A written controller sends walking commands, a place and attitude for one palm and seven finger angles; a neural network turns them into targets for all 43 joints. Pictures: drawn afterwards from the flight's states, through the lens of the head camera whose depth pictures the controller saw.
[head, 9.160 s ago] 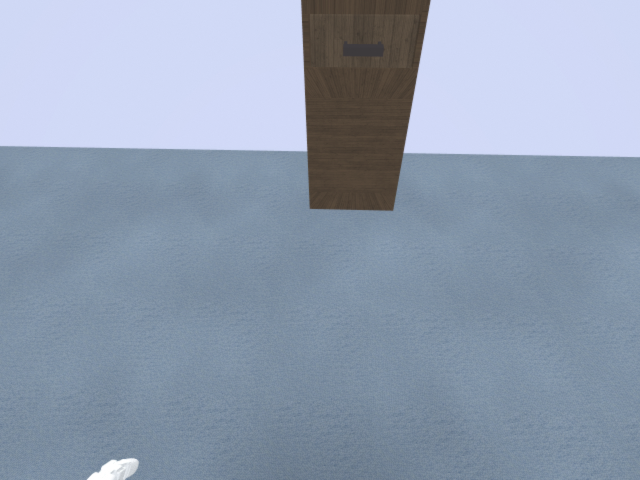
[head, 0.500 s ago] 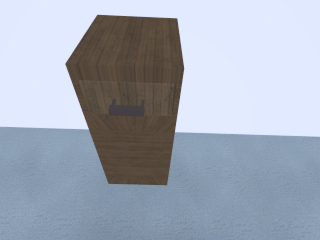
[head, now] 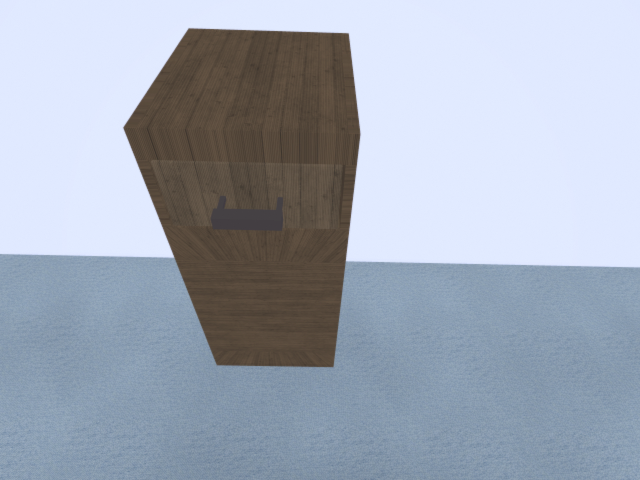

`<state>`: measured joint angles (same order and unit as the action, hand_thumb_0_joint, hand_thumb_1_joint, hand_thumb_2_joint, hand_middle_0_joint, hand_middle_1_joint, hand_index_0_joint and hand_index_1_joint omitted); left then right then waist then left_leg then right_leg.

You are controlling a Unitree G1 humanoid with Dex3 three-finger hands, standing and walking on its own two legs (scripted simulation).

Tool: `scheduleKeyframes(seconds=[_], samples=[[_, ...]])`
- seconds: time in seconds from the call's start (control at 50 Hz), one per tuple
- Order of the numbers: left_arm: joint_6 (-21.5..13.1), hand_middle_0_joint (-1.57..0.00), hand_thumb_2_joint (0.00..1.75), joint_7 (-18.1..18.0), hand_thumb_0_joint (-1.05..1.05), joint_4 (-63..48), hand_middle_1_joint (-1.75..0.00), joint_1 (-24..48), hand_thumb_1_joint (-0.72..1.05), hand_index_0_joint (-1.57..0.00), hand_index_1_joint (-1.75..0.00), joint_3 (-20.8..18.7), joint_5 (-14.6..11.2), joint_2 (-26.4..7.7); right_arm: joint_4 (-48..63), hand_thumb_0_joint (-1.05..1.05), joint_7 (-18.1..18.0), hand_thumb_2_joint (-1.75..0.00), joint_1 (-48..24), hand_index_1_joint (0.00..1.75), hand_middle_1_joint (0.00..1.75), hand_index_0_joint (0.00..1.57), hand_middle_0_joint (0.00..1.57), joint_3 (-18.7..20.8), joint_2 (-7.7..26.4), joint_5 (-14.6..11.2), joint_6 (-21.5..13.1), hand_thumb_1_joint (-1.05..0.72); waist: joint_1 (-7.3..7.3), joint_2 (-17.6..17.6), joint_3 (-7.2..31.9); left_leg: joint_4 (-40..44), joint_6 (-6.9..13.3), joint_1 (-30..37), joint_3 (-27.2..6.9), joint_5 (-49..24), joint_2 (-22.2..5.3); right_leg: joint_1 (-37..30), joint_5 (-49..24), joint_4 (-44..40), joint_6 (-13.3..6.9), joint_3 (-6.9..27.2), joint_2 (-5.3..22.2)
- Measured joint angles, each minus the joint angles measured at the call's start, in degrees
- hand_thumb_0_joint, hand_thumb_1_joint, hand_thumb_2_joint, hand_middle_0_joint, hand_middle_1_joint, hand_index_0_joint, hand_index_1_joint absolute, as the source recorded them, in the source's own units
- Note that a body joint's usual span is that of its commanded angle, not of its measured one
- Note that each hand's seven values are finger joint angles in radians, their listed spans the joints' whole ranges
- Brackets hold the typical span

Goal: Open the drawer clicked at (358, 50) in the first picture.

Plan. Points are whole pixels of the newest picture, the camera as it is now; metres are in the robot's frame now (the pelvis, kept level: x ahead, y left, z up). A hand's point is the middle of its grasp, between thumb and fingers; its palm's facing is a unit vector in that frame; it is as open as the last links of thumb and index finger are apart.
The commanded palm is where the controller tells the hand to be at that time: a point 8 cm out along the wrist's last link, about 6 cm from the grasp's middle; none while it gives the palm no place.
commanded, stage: shuffle to correct the standing spot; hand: left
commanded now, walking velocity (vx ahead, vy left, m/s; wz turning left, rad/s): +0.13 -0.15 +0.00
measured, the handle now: (249, 210) +0.57 +0.17 -0.02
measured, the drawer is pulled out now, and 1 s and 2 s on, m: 0.00 0.00 0.00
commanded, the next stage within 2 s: come to a stop and stand still in 0.10 s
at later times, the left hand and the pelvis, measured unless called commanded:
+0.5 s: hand out of the picture +0.07 +0.12 -0.18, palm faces +0.07 -0.98 -0.19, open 7.3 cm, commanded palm none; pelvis +0.08 -0.05 -0.01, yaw +2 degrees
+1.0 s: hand out of the picture +0.06 +0.18 -0.17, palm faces +0.07 -0.98 -0.19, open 7.3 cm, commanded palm none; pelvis +0.03 +0.00 +0.00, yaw +1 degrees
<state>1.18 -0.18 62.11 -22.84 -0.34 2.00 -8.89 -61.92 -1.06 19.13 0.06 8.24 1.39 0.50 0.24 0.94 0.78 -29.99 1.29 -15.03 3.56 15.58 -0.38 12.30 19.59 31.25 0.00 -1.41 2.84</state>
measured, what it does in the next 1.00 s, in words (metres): steps on the spot: right foot, then left foot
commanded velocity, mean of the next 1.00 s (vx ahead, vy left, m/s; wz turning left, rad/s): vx -0.04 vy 0.02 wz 0.00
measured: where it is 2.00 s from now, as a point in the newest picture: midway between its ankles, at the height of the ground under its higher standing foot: outside the picture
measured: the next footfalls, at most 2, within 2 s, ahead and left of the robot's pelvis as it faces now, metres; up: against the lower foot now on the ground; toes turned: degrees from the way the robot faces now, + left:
right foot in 0.40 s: +0.09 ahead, -0.16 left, +0.00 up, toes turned -4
left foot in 0.74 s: +0.11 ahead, +0.07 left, +0.00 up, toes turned -8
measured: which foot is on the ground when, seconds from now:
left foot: down 0.00-0.46, up 0.48-0.72, down 0.74-1.00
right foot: down 0.00-0.26, up 0.28-0.38, down 0.40-0.74, up 0.76-1.00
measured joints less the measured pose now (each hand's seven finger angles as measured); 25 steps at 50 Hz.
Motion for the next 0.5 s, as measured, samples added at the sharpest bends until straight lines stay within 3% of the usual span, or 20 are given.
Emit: scheduleKeyframes(seconds=[0.08, 0.12, 0.18, 0.22, 0.26, 0.3, 0.34, 0.42, 0.5], samples=[[-0.5, -0.2, 0.89, 0.3, 0.01, -0.4, -0.3, -0.9, 0.91, -0.19, -0.3, -0.4, -0.1, 0.7, -0.1, 0.01, -0.3, -0.9, 0.6, 0.3, 0.3, 0.2, 0.21, 0.5, 0.4, 0.0, -0.2, -0.9, 0.09, -0.9, 0.5, -2.2, -0.6, -0.9, -0.9, 2.0, -1.6, -0.2, 0.9, 0.1, 0.0, -0.8, -1.5], [-0.9, -0.2, 0.89, 0.2, 0.01, -0.5, -0.3, -1.3, 0.91, -0.19, -0.3, -0.6, -0.2, 1.2, -0.3, 0.01, -0.4, -0.9, 0.7, 0.3, 0.3, 0.2, 0.21, 0.5, 0.6, 0.0, -0.4, -0.9, 0.21, -1.2, 0.6, -4.7, 0.3, -1.9, -1.3, 3.8, -2.3, -0.5, 1.7, 0.3, -0.5, -1.4, -2.3], [-1.5, -0.2, 0.89, -0.2, 0.01, -0.3, -0.3, -1.6, 0.91, -0.19, -0.3, -0.9, -0.2, 1.7, -0.5, 0.01, -0.5, -0.9, 0.5, 0.3, 0.3, 0.2, 0.2, 0.6, 0.7, 0.0, -0.6, -0.9, 0.27, -0.9, 0.5, -10.3, 1.2, -3.9, 0.1, 8.1, -2.8, -1.9, 3.0, 0.0, -1.2, -2.9, -3.0], [-1.5, -0.2, 0.89, -0.4, 0.01, 0.0, -0.3, -2.0, 0.9, -0.19, -0.3, -1.0, -0.1, 2.0, -0.4, 0.01, -0.5, -0.9, -0.1, 0.3, 0.3, 0.2, 0.2, 0.6, 0.6, 0.0, -1.0, -0.9, 0.48, -0.2, 0.2, -8.6, 1.5, -3.5, 1.8, 7.7, -2.5, -2.8, 4.0, 0.3, -1.3, -3.5, -3.2], [-1.2, -0.2, 0.89, -0.4, 0.01, 0.6, -0.3, -2.2, 0.9, -0.19, -0.3, -0.9, -0.4, 2.0, -0.4, 0.01, -0.7, -0.9, -1.2, 0.3, 0.3, 0.2, 0.2, 0.4, 0.2, 0.1, -2.2, -0.9, 0.64, 1.4, -0.3, -7.0, 1.3, -2.3, 2.9, 3.5, -2.1, -1.6, 5.7, 4.6, -1.4, -2.9, -2.7], [-0.5, -0.2, 0.89, -0.6, 0.01, 1.5, -0.3, -1.8, 0.91, -0.19, -0.3, -0.6, -0.6, 2.1, 0.1, 0.01, -1.3, -0.9, -2.0, 0.3, 0.3, 0.2, 0.2, 0.1, -0.3, 0.2, -3.1, -0.9, 0.48, 2.5, -0.5, -6.5, 0.5, -0.6, 4.2, 5.4, -2.2, 2.3, 9.1, 14.3, -1.5, -2.0, -2.3], [0.1, -0.2, 0.89, -0.8, 0.01, 1.7, -0.3, -0.4, 0.91, -0.19, -0.3, -0.5, -0.8, 2.4, 0.5, 0.01, -1.8, -0.9, -2.4, 0.3, 0.3, 0.2, 0.2, -0.3, -0.7, 0.1, -3.4, -0.9, -0.18, 2.2, -0.8, -4.1, -0.1, 1.5, 4.4, 5.6, -2.3, 4.9, 10.4, 17.9, -1.3, -2.2, -1.8], [-1.5, -0.2, 0.89, -1.0, 0.01, -0.7, -0.3, 3.1, 0.91, -0.2, -0.3, -0.3, -0.8, 2.8, 0.0, 0.01, -2.0, -0.9, -3.1, 0.3, 0.3, 0.2, 0.2, -0.3, -0.4, -0.5, -2.1, -0.92, 0.03, 0.7, -2.7, -2.7, -1.4, 3.2, 3.7, 5.2, -2.2, 3.5, -3.0, 4.8, 0.0, -2.6, -0.2], [-1.7, -0.2, 0.89, -1.6, 0.03, -1.1, -0.3, 4.9, 0.93, -0.2, -0.3, -0.6, -0.6, 1.3, 0.2, 0.01, -1.4, -0.9, -3.3, 0.3, 0.3, 0.2, 0.2, 0.8, 0.0, -1.2, -0.2, -0.92, -0.34, -0.8, -2.6, -6.4, -1.7, 1.2, 2.0, 7.9, -2.3, 2.8, 1.5, 4.0, -0.9, -4.1, -0.5]])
